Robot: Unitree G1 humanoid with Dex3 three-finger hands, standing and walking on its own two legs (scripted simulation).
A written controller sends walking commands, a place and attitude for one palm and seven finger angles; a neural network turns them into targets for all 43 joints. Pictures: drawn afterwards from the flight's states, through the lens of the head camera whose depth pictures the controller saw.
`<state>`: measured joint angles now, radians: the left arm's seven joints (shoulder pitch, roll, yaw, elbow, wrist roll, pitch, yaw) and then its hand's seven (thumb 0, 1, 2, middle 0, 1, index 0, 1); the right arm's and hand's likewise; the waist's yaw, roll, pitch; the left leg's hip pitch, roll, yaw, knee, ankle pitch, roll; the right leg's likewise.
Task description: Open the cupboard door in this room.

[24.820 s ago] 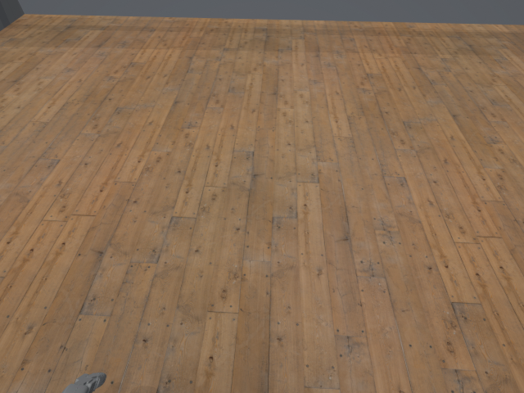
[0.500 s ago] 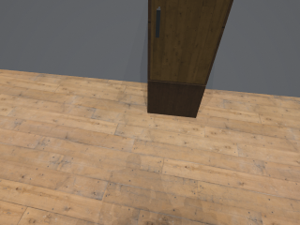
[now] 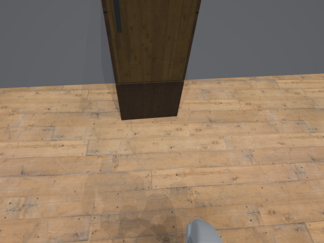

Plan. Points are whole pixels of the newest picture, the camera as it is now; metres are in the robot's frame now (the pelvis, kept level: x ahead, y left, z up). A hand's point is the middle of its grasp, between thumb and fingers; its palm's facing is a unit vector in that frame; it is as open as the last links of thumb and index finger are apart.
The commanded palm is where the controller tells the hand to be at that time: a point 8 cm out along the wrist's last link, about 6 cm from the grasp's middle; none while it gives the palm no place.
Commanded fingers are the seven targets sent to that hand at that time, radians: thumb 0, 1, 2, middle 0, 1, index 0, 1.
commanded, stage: walk to a spot facing it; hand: left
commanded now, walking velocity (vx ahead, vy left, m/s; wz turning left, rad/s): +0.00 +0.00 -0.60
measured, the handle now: (117, 12) +0.95 +0.25 +0.06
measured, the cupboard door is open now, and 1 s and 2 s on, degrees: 0 0 0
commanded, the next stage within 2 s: turn to face it in 0.16 s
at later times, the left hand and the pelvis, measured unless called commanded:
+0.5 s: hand (108, 190) +0.28 +0.18 -0.17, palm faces -0.14 -0.96 -0.23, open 7.3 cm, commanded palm none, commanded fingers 0.00 0.90 0.90 -0.20 -0.30 -0.20 -0.30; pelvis +0.16 +0.00 -0.01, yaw -8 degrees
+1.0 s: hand (97, 189) +0.28 +0.21 -0.16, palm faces +0.06 -0.96 -0.27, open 7.3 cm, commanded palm none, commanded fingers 0.00 0.90 0.90 -0.20 -0.30 -0.20 -0.30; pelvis +0.19 +0.00 +0.00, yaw +3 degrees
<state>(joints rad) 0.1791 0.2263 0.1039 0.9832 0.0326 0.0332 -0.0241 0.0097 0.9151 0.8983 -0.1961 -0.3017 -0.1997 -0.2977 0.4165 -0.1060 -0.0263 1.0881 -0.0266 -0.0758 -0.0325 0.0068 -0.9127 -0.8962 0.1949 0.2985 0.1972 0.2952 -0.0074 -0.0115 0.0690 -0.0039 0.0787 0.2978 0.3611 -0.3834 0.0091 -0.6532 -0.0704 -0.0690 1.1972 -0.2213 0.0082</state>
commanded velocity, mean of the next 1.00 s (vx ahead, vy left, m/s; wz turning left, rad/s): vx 0.00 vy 0.00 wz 0.19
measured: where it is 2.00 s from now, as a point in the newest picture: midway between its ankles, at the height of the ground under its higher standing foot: (160, 219)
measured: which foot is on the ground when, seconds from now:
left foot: down 0.00-0.18, up 0.20-0.56, down 0.58-1.00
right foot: up 0.00-0.14, down 0.16-0.60, up 0.62-1.00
